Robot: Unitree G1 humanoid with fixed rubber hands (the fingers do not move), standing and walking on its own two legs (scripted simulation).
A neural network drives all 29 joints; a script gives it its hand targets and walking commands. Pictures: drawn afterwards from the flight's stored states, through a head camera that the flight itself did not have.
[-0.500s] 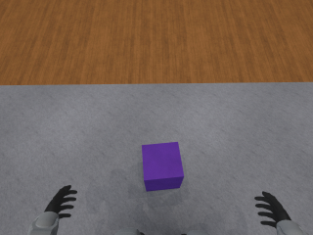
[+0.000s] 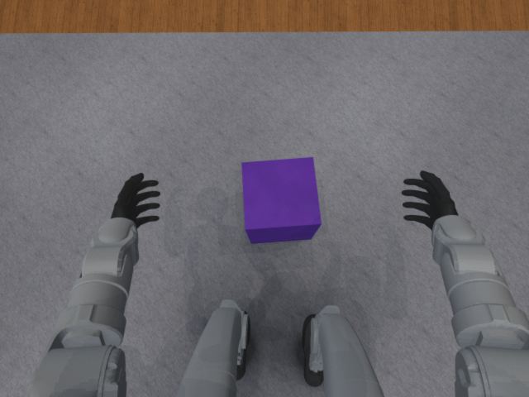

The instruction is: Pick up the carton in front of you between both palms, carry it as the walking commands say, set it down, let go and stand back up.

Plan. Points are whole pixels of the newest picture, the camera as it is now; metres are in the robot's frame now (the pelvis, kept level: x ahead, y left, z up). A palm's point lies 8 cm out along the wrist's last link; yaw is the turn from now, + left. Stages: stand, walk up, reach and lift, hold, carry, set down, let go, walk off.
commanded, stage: reach and lift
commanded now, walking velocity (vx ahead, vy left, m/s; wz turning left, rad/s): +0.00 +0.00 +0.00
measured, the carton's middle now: (279, 204) +0.52 +0.01 -0.57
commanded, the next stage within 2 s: none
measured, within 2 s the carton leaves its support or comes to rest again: neither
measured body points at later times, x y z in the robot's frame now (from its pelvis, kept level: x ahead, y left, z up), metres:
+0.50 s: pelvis -0.03 +0.00 -0.04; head +0.31 -0.01 +0.25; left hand +0.52 +0.21 -0.15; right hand +0.56 -0.18 -0.14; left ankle +0.05 +0.13 -0.66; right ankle +0.05 -0.12 -0.66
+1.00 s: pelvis -0.03 +0.00 -0.20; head +0.34 +0.00 +0.06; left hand +0.50 +0.21 -0.36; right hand +0.55 -0.17 -0.37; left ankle +0.05 +0.13 -0.66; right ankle +0.05 -0.12 -0.66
